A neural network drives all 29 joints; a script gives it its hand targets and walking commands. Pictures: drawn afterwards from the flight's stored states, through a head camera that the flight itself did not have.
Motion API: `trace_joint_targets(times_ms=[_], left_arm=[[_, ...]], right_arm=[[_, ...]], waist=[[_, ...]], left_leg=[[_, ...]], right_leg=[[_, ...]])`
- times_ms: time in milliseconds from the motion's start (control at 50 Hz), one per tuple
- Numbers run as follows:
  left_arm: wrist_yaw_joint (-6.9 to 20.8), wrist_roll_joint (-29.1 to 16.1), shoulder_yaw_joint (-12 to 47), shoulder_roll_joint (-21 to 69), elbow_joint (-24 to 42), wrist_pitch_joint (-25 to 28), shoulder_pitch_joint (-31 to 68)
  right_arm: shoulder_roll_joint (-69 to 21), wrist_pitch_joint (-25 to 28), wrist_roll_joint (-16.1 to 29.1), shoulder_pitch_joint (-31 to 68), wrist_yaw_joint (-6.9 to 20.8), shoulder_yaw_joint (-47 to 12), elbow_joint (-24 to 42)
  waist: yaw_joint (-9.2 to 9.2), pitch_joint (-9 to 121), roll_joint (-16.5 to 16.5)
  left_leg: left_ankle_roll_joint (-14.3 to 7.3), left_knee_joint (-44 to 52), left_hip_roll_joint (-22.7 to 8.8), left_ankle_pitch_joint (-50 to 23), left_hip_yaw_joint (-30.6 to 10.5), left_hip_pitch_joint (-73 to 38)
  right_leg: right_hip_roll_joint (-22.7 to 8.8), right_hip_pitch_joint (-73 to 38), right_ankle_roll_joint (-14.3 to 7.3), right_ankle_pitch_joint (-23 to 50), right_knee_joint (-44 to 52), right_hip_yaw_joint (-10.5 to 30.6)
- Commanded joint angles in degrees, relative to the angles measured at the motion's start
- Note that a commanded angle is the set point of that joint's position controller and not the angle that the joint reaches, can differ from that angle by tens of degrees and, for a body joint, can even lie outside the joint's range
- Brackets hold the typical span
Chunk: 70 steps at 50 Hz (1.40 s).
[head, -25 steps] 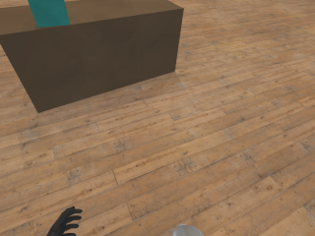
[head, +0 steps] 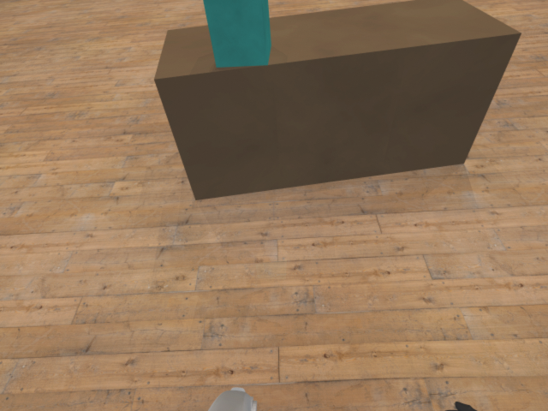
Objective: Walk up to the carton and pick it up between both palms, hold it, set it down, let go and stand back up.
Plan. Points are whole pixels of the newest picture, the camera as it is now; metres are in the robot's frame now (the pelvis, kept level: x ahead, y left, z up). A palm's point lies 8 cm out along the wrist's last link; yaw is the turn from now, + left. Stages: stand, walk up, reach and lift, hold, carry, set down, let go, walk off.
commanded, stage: walk up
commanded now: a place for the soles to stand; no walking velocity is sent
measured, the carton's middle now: (240, 23) +1.48 +0.19 +0.03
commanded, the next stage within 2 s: none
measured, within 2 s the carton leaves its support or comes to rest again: neither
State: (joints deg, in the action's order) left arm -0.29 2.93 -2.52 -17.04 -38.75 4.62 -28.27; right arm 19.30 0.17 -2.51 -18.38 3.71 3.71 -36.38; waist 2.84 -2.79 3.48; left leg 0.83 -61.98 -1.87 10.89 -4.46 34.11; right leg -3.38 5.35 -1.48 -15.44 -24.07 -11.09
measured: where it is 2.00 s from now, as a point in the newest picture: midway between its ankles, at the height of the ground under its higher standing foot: (272, 268)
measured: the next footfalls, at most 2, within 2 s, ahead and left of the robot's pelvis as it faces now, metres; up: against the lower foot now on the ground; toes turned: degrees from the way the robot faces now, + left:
left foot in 0.26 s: +0.32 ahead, +0.14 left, +0.00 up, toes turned +9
right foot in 0.74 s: +0.59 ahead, -0.05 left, +0.00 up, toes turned +8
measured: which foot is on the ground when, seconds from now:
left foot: up 0.00-0.24, down 0.26-0.78, up 0.80-1.00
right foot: down 0.00-0.30, up 0.32-0.72, down 0.74-1.00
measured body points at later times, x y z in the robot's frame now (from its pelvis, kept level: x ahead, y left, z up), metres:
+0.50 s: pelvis +0.28 +0.05 -0.01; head +0.29 +0.08 +0.44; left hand +0.36 +0.34 -0.11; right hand +0.37 -0.23 -0.10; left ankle +0.28 +0.14 -0.74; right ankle +0.32 -0.12 -0.65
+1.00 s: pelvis +0.51 +0.01 +0.00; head +0.53 -0.01 +0.45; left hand +0.45 +0.30 -0.09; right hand +0.71 -0.21 -0.11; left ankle +0.51 +0.18 -0.65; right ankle +0.55 -0.06 -0.74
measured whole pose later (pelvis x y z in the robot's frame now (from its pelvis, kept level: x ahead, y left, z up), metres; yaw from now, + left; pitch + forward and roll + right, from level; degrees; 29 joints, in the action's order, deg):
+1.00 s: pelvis +0.51 +0.01 +0.00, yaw +16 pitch -3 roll +2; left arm 0.0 1.9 -2.2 -16.9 -38.8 3.2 -27.2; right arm 17.8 1.1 -2.5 -18.9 1.9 3.3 -34.5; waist 2.7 -4.2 2.0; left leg 0.4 -64.1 -0.1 15.9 -2.7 30.7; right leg -2.3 9.4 -3.1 -13.2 -25.9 -7.9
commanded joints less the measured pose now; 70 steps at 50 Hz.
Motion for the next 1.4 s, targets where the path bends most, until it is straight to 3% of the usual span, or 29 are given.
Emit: trace_joint_targets(times_ms=[0, 140, 200, 220, 240, 260, 280, 300, 380, 440, 560, 660, 720, 740, 760, 780, 800, 840, 860, 900, 1000, 1160, 1240, 1280, 1300, 1320, 1340, 1360, 1380], left_arm=[[0.15, -0.02, -0.87, -5.96, 3.00, 1.75, 0.23], [-0.62, -0.70, -1.63, -9.77, 1.16, -0.89, -4.32], [-0.79, -0.54, -1.52, -10.22, 1.64, -1.95, -3.43], [-0.76, -0.39, -1.13, -10.20, 2.10, -2.25, -2.26], [-0.58, -0.39, -0.34, -8.28, 2.25, -2.53, -4.27], [-0.09, -0.64, 0.39, -6.16, 3.32, -2.74, -8.28], [0.60, -1.82, 0.03, -5.81, 5.90, -3.01, -9.82], [0.57, -1.99, -1.11, -9.55, 6.90, -3.49, -5.88], [1.85, -1.37, -0.71, -5.11, 9.64, -2.42, 3.81], [2.74, -1.47, -0.55, -2.95, 7.98, -2.86, 0.28], [3.22, -1.16, 0.33, -2.75, 10.04, -3.06, 10.67], [2.24, 0.34, -0.37, -4.17, 10.01, -2.10, 14.17], [1.23, 0.25, -2.27, -6.85, 8.01, -1.04, 4.44], [0.65, 0.84, -3.38, -10.73, 6.18, -0.36, -2.96], [0.27, 1.10, -3.97, -14.26, 5.93, -0.19, -6.25], [-0.33, -0.15, -4.81, -15.52, 5.13, -1.19, -4.11], [-0.51, -0.74, -3.69, -12.18, 5.46, -1.66, -2.28], [-0.35, -0.70, -1.97, -7.93, 5.44, -1.54, -1.28], [-0.27, -0.52, -1.50, -6.78, 5.20, -1.37, 0.33], [0.22, -0.86, -1.37, -6.61, 3.81, -0.80, 1.98], [0.28, -1.15, -0.97, -6.25, 1.98, -0.07, -0.49], [0.16, -0.81, -1.96, -7.56, -0.30, -1.68, -9.61], [0.11, -0.88, -1.95, -7.86, 0.38, -2.57, -8.21], [0.42, -0.88, -0.98, -7.31, 1.21, -2.76, -5.89], [0.62, -0.92, -0.02, -5.21, 1.73, -2.70, -7.11], [0.97, -0.93, 0.49, -2.62, 3.11, -2.96, -11.38], [0.79, -1.07, -1.01, -6.37, 3.91, -4.08, -11.19], [0.69, -0.52, -1.67, -8.55, 4.28, -5.02, -8.20], [0.76, -0.19, -1.64, -7.61, 4.81, -5.18, -4.35]], right_arm=[[-0.59, 0.12, 0.09, 4.37, 0.90, -0.82, 4.05], [-2.20, 1.04, -0.69, 12.66, 0.97, -1.05, 5.94], [-0.72, 1.50, -1.15, 6.79, -0.15, 0.14, 4.30], [0.45, 1.89, -1.53, 0.85, -0.86, 1.13, 2.68], [3.02, 2.24, -2.06, -8.58, -1.89, 2.26, -0.09], [7.41, 2.41, -1.86, -14.83, -2.73, 3.05, -0.74], [12.45, 2.33, -1.42, -14.63, -3.72, 4.34, 0.62], [11.55, 1.81, 0.57, -12.83, -4.53, 4.29, 0.11], [4.24, 2.24, 0.86, -4.00, -5.16, 1.45, 0.59], [2.27, 3.90, 0.81, -0.38, -3.60, 0.84, -0.03], [4.75, 5.53, 0.59, -5.20, -2.80, 1.03, -0.64], [6.45, 4.31, -0.22, -10.84, -2.86, 1.62, -0.22], [5.11, 3.35, -0.70, -8.68, -2.84, 0.79, 1.76], [1.22, 3.29, -0.95, -11.30, -2.62, -0.56, 2.55], [-2.05, 3.06, -0.37, -15.54, -2.40, -1.71, 3.50], [1.49, 1.99, 0.01, -15.40, -3.21, -0.51, 3.28], [4.37, 1.54, -0.77, -11.66, -3.58, 0.27, 3.80], [4.21, 1.84, 0.09, -4.93, -3.15, 0.93, 4.82], [2.65, 1.84, 0.58, -5.14, -2.69, 0.82, 4.72], [0.17, 1.54, 0.44, -6.86, -1.91, 0.30, 4.42], [-0.92, 0.39, 0.14, -0.99, -1.14, -0.20, 4.55], [-1.25, 1.13, 0.01, 11.74, -1.23, -0.90, 6.93], [-1.02, 1.79, -0.50, 8.23, -2.17, -0.01, 6.31], [0.63, 2.65, -1.01, -1.28, -3.15, 1.09, 3.97], [3.35, 3.04, -1.81, -9.26, -3.81, 2.01, 2.23], [8.52, 3.10, -2.57, -14.64, -4.53, 3.17, 2.35], [10.21, 2.35, -1.14, -13.84, -5.52, 3.50, 3.01], [8.83, 1.88, 0.14, -10.69, -6.12, 3.48, 2.99], [6.49, 1.99, 0.75, -8.16, -6.27, 2.49, 3.31]], waist=[[-1.07, -6.58, -10.97], [1.41, -5.35, -10.22], [-1.88, -3.08, -8.42], [-5.38, -0.54, -5.50], [-9.33, 6.61, 0.27], [-11.23, 13.58, 5.93], [-10.91, 16.14, 11.61], [-11.86, 16.17, 5.87], [-6.19, -0.99, -2.24], [-1.39, -2.17, -0.08], [-3.87, -3.10, 3.74], [-6.91, 0.28, 2.88], [-1.12, 1.52, -3.11], [1.89, 6.41, -13.45], [1.94, 9.59, -21.46], [0.48, 8.61, -19.27], [0.58, 4.33, -13.74], [1.07, -2.46, -7.60], [-0.20, -3.55, -6.31], [-2.26, -2.82, -8.74], [-2.38, -4.38, -12.49], [2.76, -5.38, -9.15], [0.21, -6.04, -8.34], [-5.38, -2.40, -4.52], [-8.69, 3.85, 1.46], [-9.75, 10.35, 11.49], [-9.18, 9.12, 7.24], [-8.81, 6.06, 3.74], [-7.76, 0.16, 1.98]], left_leg=[[0.57, 9.58, -1.66, -7.68, 3.03, 5.63], [-2.77, 27.89, -0.69, -8.34, 8.11, -1.56], [-5.34, 29.81, 1.68, -2.29, 9.17, -10.51], [-6.61, 31.29, 2.53, -1.43, 8.82, -18.82], [-8.41, 29.48, 2.65, 1.46, 5.37, -33.01], [-11.80, 28.34, -5.70, 10.21, -9.79, -46.43], [-19.13, 35.51, -18.40, 12.56, -38.04, -54.75], [-22.58, 41.34, -20.43, 14.40, -45.62, -53.56], [-12.70, 41.24, -12.57, -20.58, -16.08, -26.28], [-9.78, 44.57, -5.65, -16.49, -7.65, -15.98], [-11.24, 46.35, -3.61, -13.33, -4.25, -18.82], [-11.30, 40.62, -8.94, -8.57, -9.04, -29.11], [-9.23, 28.27, -7.50, -3.65, -7.10, -20.03], [-6.38, 10.85, -2.05, -0.83, -2.42, -13.55], [-2.73, -4.51, 5.78, 20.06, 1.47, -2.26], [-1.75, -10.30, 6.21, 23.82, 0.74, 4.59], [-1.54, -13.35, 3.48, 19.82, -0.62, 6.59], [-1.11, -10.86, 1.17, 12.35, -1.79, 4.86], [-1.10, -6.86, 0.38, 9.85, -2.06, 1.55], [-0.68, -4.66, 0.68, 6.09, -0.28, -1.81], [0.41, 5.23, 0.20, -3.50, 4.06, -0.31], [-1.15, 25.09, -0.94, -4.04, 6.13, 0.68], [-3.54, 28.10, 0.19, -0.79, 6.67, -9.42], [-5.40, 31.85, 1.69, -1.22, 6.74, -24.14], [-7.33, 31.84, -2.74, 1.27, 0.36, -36.32], [-12.28, 35.23, -18.11, 8.80, -24.07, -46.91], [-16.47, 42.91, -24.27, 14.15, -39.74, -44.95], [-18.48, 45.47, -24.10, 17.22, -39.10, -40.36], [-15.34, 45.32, -21.89, 9.55, -31.86, -35.01]], right_leg=[[-11.05, 1.87, -5.62, 8.71, 13.63, 6.55], [-13.72, -7.03, -6.43, 14.89, 10.89, 1.31], [-14.15, -6.44, -7.54, 19.86, 0.80, -1.09], [-13.27, -3.02, -7.36, 21.01, -8.26, -2.78], [-10.24, 2.96, -5.75, 16.22, -23.10, -4.09], [-6.16, 13.83, -3.87, 3.47, -36.67, -1.92], [2.08, 29.08, -0.86, -17.49, -48.98, 1.88], [1.45, 33.12, -0.58, -15.04, -55.08, 9.21], [-4.67, 27.97, -0.29, -3.49, -51.57, 13.67], [-3.28, 20.88, 1.37, 1.02, -42.86, 12.30], [-3.61, 22.77, 2.87, 11.20, -18.58, 8.69], [-2.15, 20.12, 0.64, 9.75, -9.50, 8.62], [-1.20, 4.56, -2.12, 5.98, -5.75, 9.67], [-7.39, -6.19, -4.82, -0.73, -3.42, 18.69], [-20.69, -14.21, -9.68, -8.13, 2.16, 40.24], [-24.28, -15.33, -14.14, -16.40, 9.30, 53.01], [-23.44, -11.11, -13.76, -17.74, 11.09, 51.30], [-17.65, -2.12, -8.32, 3.49, 8.55, 31.72], [-14.87, 2.54, -5.78, 10.13, 7.95, 23.98], [-11.02, 4.90, -4.79, 12.57, 8.43, 17.94], [-8.11, 6.60, -4.78, 6.48, 12.35, 13.06], [-11.47, -5.01, -6.40, 9.28, 8.90, 14.66], [-12.41, -0.60, -6.91, 12.11, 5.03, 14.43], [-9.65, 6.40, -6.22, 14.68, -8.26, 10.72], [-5.70, 12.88, -4.21, 10.32, -23.04, 6.88], [2.04, 24.83, -0.94, -10.59, -39.95, 4.63], [4.21, 29.39, 0.39, -18.38, -46.78, 10.01], [1.93, 30.73, 0.39, -15.50, -51.35, 13.05], [0.65, 31.60, 0.54, -11.23, -52.93, 14.38]])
